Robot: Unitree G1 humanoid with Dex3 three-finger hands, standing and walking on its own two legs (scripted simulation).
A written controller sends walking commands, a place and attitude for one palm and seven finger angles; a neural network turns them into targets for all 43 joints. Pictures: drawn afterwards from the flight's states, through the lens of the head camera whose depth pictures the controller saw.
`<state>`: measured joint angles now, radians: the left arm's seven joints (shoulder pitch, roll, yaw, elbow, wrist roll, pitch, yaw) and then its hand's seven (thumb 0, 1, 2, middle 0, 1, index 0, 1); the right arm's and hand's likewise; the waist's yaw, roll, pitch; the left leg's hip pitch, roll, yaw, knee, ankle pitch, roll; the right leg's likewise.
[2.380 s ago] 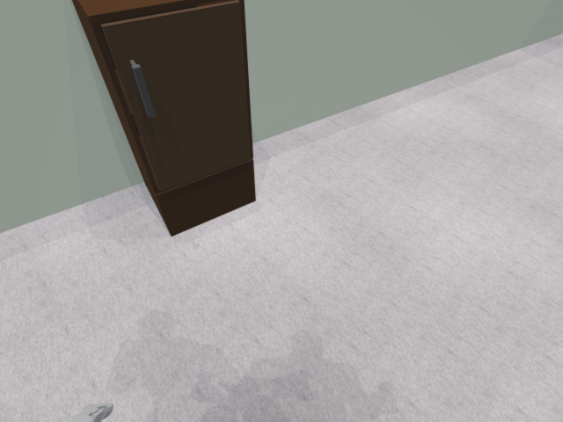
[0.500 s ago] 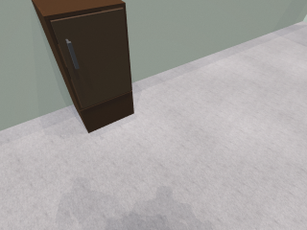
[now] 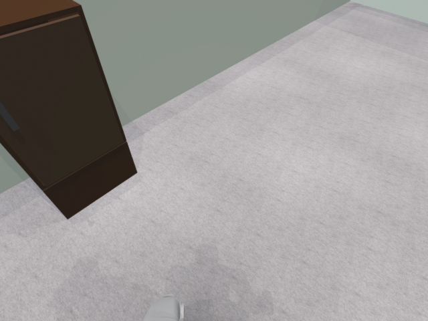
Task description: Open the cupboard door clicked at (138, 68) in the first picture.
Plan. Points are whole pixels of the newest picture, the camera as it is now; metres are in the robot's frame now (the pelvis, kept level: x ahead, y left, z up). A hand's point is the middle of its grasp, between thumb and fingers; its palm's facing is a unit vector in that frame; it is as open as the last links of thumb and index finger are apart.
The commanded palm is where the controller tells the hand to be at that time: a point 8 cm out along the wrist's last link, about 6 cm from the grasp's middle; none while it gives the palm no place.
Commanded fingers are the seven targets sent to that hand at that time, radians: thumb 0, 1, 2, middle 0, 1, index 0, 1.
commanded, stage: walk to a spot facing it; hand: left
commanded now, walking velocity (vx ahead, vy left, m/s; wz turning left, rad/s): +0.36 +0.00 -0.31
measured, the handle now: out of the picture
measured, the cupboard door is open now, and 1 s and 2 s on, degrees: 0 0 0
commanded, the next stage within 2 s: turn to face it in 1.04 s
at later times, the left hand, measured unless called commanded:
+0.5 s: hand (116, 239) +0.32 +0.28 -0.17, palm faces -0.16 -0.97 -0.18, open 7.4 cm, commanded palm none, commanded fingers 0.00 0.90 0.90 -0.20 -0.30 -0.20 -0.30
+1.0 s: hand (165, 196) +0.46 +0.18 -0.18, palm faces -0.47 -0.85 -0.23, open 7.4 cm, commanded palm none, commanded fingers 0.00 0.90 0.90 -0.20 -0.30 -0.20 -0.30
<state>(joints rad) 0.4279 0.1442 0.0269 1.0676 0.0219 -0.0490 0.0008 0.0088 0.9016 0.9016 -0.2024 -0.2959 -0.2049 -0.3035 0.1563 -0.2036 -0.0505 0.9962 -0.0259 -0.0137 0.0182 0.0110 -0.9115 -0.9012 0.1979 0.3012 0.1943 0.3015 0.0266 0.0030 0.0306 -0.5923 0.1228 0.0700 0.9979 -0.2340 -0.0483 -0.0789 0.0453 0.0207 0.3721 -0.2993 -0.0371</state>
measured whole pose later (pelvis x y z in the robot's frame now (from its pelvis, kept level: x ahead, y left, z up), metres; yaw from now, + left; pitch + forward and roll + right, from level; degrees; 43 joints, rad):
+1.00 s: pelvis +0.30 +0.06 -0.01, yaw -32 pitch +0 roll -1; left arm 0.19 0.18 0.07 0.94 0.01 0.02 0.02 0.01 0.90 0.90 -0.20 -0.30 -0.20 -0.30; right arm 0.16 -0.18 -0.06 0.93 -0.02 0.04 -0.02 0.01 -0.91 -0.90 0.20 0.30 0.20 0.30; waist -0.01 0.01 0.10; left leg -0.49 0.14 0.04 1.15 -0.44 -0.08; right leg -0.32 0.03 -0.04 0.58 -0.26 -0.04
